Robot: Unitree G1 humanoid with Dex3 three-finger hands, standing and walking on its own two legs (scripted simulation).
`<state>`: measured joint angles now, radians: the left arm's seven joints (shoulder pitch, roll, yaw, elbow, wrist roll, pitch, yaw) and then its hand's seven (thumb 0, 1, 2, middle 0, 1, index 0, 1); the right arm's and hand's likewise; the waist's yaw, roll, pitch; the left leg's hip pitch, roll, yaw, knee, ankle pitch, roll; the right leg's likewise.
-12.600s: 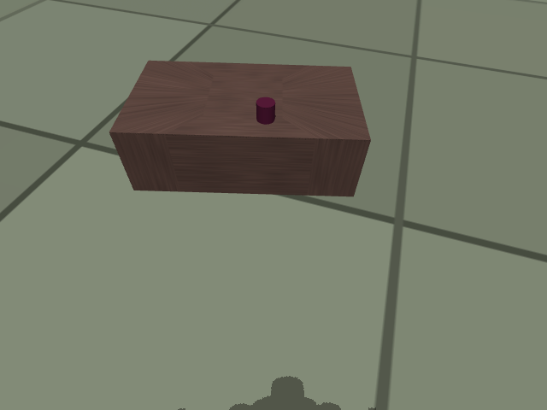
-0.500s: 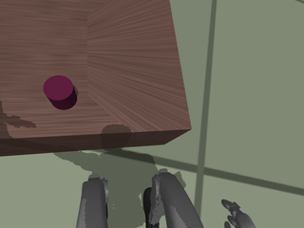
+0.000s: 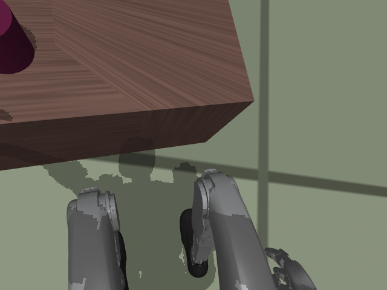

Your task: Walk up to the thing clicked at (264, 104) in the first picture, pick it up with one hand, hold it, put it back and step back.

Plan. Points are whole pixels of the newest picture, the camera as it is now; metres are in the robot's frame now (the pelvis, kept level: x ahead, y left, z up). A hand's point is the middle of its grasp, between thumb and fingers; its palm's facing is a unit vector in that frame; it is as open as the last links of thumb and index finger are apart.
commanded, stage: close in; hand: left
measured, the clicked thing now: out of the picture +0.57 +0.26 -0.01
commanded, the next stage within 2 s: rest palm in 0.46 s
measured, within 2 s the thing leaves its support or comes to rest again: leaves its support in 1.98 s
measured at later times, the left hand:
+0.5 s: hand out of the picture +0.52 +0.28 +0.00, palm faces +0.25 -0.97 +0.00, open 17.6 cm
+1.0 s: hand out of the picture +0.53 +0.27 +0.00, palm faces +0.28 -0.96 +0.00, open 16.3 cm
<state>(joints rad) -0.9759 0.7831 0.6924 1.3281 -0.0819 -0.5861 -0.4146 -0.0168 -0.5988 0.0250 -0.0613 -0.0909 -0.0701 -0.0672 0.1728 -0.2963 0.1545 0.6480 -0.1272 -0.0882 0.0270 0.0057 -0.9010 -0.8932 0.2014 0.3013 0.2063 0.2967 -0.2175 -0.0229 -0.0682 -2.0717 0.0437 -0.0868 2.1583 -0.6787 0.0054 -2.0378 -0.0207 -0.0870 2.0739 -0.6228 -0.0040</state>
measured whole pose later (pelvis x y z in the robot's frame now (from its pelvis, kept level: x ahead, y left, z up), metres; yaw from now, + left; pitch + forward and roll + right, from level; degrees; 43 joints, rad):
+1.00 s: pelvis +0.01 +0.00 +0.00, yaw +1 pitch +35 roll -5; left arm -0.92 0.57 0.56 1.10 -0.07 -0.54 -0.17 -0.02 -0.52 0.08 -0.28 -0.19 -0.28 -0.18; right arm 0.17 -0.28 0.07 0.64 -0.08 0.02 0.04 0.01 -0.92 -0.90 0.20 0.30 0.20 0.30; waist -0.17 -0.01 -0.11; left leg -2.08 0.04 -0.07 2.16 -0.70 0.00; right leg -2.06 -0.03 -0.07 2.10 -0.66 -0.01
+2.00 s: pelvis +0.01 +0.00 +0.01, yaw +1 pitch +35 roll -5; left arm -0.95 0.58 0.53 1.09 -0.03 -0.47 -0.11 -0.02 -0.61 0.86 -0.72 -1.06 -0.74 -1.06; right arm 0.20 -0.28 0.07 0.62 -0.07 0.06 0.04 0.00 -0.91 -0.90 0.20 0.30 0.20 0.30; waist -0.19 0.01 -0.12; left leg -2.07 0.03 -0.07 2.14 -0.69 0.01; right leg -2.04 -0.03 -0.07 2.07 -0.65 0.00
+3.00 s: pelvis +0.03 +0.01 +0.11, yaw +1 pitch +35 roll -5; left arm -0.91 0.54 0.50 1.05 -0.06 -0.43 -0.09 -0.02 -0.61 0.88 -0.69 -1.11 -0.70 -1.11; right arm 0.22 -0.26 0.05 0.64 -0.05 0.04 0.02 0.01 -0.91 -0.90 0.20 0.30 0.21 0.30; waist -0.16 0.01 -0.15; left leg -1.76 0.05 -0.05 1.81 -0.67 0.01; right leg -1.73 -0.01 -0.07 1.74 -0.61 0.00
